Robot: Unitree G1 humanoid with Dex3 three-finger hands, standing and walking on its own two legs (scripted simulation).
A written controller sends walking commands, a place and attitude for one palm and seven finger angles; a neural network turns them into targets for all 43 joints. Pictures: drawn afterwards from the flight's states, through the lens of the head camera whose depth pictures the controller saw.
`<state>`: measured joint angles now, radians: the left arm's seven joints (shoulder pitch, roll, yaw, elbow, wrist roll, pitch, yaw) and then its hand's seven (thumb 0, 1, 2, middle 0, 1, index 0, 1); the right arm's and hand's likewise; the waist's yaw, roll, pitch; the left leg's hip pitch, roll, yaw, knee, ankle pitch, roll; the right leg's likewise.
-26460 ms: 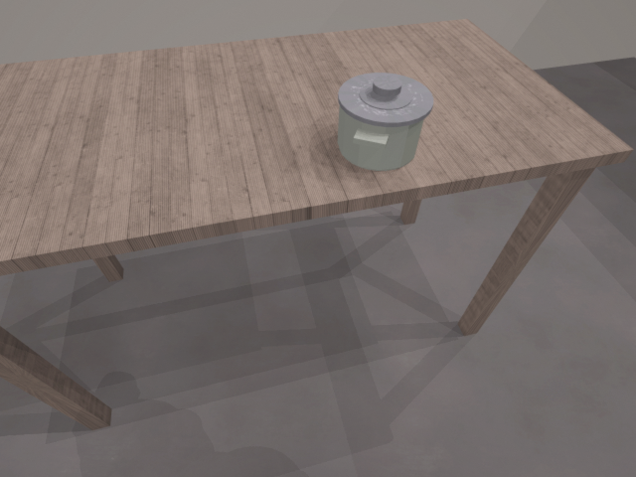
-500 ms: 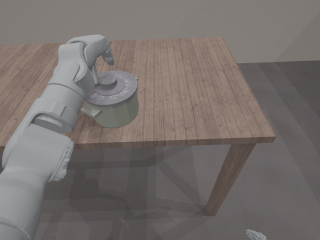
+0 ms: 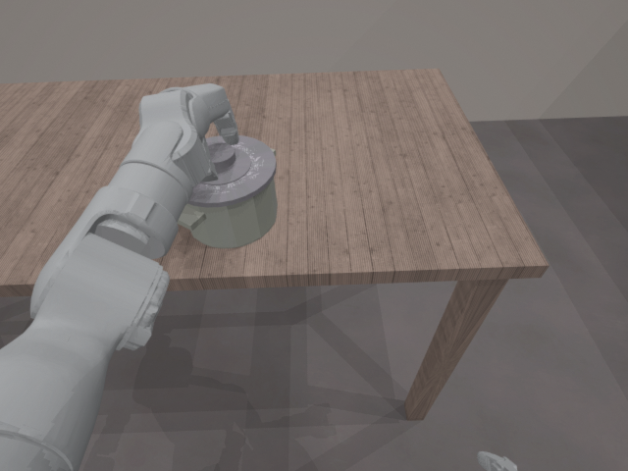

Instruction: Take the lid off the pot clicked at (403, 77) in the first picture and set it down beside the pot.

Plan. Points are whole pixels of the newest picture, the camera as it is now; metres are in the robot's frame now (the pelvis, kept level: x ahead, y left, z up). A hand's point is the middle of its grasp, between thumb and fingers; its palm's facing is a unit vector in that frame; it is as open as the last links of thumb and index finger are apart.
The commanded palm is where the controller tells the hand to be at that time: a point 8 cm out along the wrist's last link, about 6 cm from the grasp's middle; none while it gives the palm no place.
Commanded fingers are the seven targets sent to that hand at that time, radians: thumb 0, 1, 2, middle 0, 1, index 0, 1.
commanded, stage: lower the open fingers around the knob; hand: left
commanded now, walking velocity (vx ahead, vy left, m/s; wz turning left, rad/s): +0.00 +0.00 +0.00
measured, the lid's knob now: (218, 156) +0.50 +0.13 +0.16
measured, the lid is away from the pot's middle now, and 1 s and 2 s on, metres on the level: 0.00 0.00 0.00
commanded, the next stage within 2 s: close the fingers and squeeze the knob in 0.56 s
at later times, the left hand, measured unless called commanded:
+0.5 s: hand (205, 156) +0.47 +0.13 +0.18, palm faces -0.36 -0.08 -0.93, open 10.1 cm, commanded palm +0.47 +0.13 +0.22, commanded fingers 0.00 -0.23 1.24 -0.80 -0.08 -0.80 -0.08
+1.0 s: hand (208, 156) +0.47 +0.13 +0.18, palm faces -0.37 -0.08 -0.93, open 9.9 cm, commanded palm +0.47 +0.13 +0.22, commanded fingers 0.00 0.04 1.00 -0.55 -0.91 -0.55 -0.91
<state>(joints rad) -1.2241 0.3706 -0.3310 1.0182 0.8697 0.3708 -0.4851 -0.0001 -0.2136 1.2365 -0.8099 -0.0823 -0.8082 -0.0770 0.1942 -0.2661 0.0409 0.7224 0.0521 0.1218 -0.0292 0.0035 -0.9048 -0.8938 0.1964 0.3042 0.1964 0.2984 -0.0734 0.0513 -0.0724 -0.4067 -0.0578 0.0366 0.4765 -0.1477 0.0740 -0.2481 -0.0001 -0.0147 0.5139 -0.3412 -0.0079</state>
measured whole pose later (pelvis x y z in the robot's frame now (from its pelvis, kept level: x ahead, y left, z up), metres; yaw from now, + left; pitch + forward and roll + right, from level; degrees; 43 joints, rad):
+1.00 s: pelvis +0.00 -0.01 +0.00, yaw +0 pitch +6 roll +0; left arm -1.24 0.38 -0.36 1.08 0.89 0.34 -0.46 0.00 -0.04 1.04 -0.53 -0.73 -0.53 -0.72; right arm 0.26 -0.28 0.02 0.73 0.05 0.14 -0.03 0.00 -0.90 -0.89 0.20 0.30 0.20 0.30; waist -0.09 0.04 -0.08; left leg -0.45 -0.05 0.03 0.51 -0.16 0.07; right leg -0.29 0.01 -0.02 0.54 -0.35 -0.02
